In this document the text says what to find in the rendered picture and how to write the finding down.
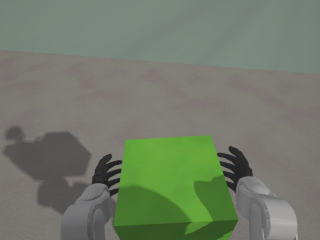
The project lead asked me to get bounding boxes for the carton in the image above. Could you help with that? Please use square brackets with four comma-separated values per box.
[113, 135, 239, 240]

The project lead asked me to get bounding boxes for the robot left forearm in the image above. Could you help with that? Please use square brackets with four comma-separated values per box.
[60, 183, 113, 240]

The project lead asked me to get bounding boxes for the left robot hand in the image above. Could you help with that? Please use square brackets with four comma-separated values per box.
[91, 154, 122, 197]

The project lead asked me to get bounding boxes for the robot right forearm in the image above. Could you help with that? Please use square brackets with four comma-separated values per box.
[235, 176, 298, 240]

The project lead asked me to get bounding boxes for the right robot hand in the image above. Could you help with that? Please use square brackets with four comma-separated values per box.
[217, 146, 253, 193]

